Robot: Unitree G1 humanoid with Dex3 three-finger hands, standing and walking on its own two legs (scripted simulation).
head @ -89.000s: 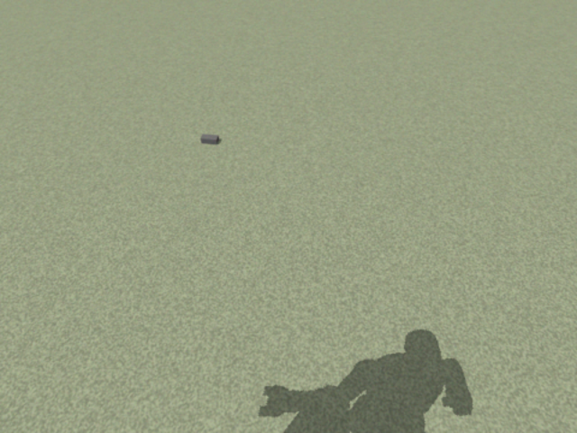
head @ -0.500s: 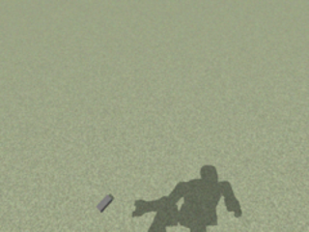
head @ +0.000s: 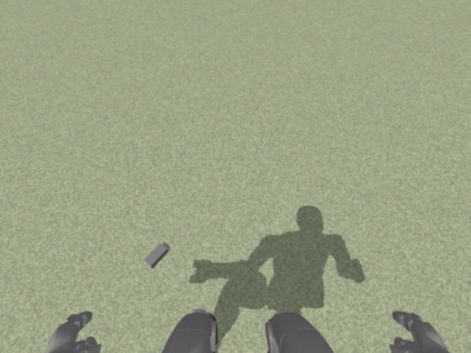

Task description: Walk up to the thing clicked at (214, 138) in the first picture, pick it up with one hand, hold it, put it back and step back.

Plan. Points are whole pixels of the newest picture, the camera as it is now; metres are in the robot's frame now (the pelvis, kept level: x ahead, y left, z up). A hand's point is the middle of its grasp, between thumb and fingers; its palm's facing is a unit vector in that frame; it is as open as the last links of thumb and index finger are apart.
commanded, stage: step back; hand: left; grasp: from above
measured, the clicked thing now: (156, 255) +0.45 +0.36 -0.74
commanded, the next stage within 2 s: none
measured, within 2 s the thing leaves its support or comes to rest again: neither
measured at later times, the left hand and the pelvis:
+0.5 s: hand out of the picture +0.00 +0.28 -0.15, palm faces +0.07 -0.92 -0.39, open 7.4 cm; pelvis -0.11 +0.01 +0.00, yaw +3 degrees
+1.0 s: hand out of the picture -0.19 +0.27 -0.14, palm faces -0.06 -0.91 -0.42, open 7.4 cm; pelvis -0.26 +0.00 +0.00, yaw -3 degrees
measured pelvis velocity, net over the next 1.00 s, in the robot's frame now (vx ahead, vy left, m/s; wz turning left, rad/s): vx -0.26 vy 0.00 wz -0.06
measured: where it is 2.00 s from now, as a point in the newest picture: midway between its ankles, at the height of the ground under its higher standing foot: outside the picture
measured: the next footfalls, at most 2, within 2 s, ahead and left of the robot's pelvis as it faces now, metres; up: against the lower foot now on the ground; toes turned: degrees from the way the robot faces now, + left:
right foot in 0.08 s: -0.01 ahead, -0.13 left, +0.00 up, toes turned +1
left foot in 0.44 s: -0.07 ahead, +0.11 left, +0.00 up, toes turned +0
